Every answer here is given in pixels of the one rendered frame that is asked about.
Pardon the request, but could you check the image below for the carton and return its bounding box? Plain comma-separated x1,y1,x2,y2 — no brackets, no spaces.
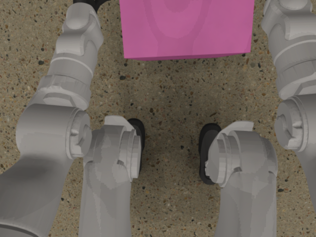
119,0,254,61

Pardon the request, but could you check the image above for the left robot upper arm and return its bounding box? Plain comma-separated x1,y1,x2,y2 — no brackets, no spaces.
0,104,92,237

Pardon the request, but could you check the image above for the robot left forearm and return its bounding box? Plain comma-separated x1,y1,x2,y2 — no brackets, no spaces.
16,2,104,149

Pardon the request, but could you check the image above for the robot right forearm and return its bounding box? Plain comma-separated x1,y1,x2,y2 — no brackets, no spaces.
261,0,316,100

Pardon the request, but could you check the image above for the robot left hand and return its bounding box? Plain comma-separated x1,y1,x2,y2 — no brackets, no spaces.
73,0,109,14

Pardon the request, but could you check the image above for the right robot upper arm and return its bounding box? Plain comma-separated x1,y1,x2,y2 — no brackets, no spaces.
274,93,316,213

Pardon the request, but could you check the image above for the robot left shin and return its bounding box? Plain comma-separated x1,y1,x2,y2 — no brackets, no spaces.
83,115,134,168

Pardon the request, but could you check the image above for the robot left thigh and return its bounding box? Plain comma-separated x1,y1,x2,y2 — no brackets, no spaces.
78,125,141,237

